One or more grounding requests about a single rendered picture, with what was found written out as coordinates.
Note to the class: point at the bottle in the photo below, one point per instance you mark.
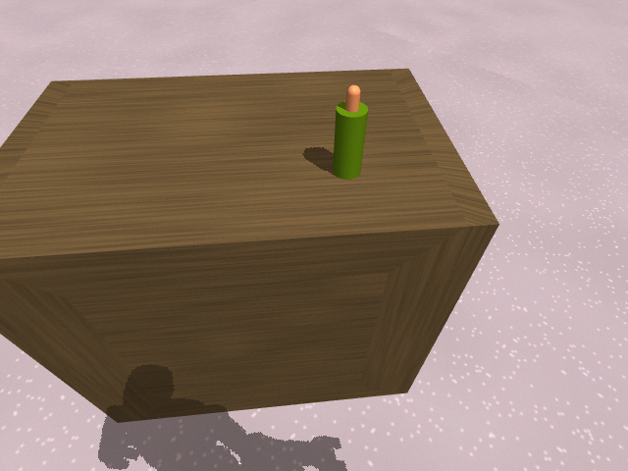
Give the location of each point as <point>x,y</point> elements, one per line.
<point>351,121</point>

